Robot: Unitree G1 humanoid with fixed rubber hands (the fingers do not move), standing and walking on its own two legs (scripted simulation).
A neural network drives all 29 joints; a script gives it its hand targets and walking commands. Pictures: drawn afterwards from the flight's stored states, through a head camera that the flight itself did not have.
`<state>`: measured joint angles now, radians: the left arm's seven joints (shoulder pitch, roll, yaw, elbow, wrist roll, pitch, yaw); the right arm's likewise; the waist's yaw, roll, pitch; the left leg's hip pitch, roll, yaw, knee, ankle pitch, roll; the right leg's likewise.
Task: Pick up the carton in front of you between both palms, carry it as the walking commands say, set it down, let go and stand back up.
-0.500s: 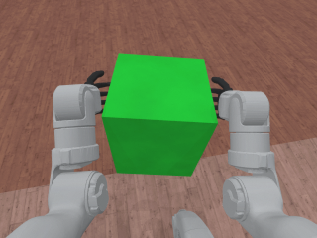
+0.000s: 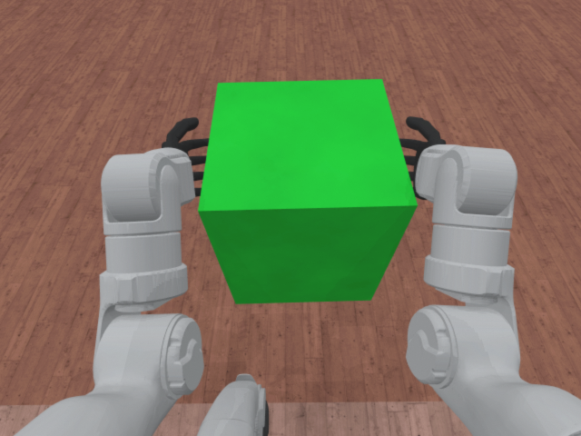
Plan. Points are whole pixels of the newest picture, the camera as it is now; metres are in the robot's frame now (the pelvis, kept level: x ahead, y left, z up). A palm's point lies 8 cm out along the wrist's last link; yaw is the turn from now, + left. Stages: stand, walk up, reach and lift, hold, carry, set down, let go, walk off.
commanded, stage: carry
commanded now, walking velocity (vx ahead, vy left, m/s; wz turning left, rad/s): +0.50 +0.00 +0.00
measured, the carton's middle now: (301, 202) +0.40 +0.03 +0.09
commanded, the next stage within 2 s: none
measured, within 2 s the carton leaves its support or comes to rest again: neither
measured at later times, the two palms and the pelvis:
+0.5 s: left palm (245, 13) +0.70 +0.14 +0.22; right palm (426, 28) +0.68 -0.16 +0.21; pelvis +0.31 +0.01 +0.02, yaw +0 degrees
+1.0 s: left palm (247, 0) +0.98 +0.19 +0.13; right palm (375, 3) +0.97 -0.11 +0.14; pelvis +0.63 +0.04 +0.03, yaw -2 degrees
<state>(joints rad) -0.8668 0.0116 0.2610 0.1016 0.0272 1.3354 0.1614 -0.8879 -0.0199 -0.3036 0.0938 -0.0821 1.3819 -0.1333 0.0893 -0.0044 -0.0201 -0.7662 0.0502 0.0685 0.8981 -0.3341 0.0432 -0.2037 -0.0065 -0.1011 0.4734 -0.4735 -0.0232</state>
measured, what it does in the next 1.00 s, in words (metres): climbs: left foot 0.03 m higher, then right foot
